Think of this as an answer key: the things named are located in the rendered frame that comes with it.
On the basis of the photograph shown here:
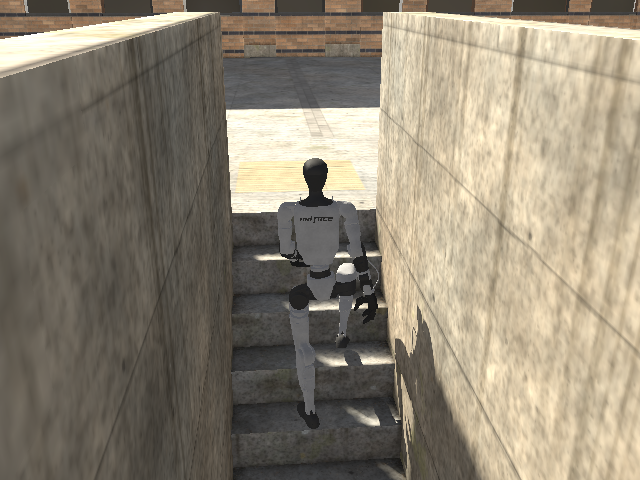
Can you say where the stairs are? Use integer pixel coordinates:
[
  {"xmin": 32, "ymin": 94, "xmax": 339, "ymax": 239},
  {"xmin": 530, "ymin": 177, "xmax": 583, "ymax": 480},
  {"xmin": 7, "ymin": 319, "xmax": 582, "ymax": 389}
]
[{"xmin": 231, "ymin": 209, "xmax": 407, "ymax": 480}]

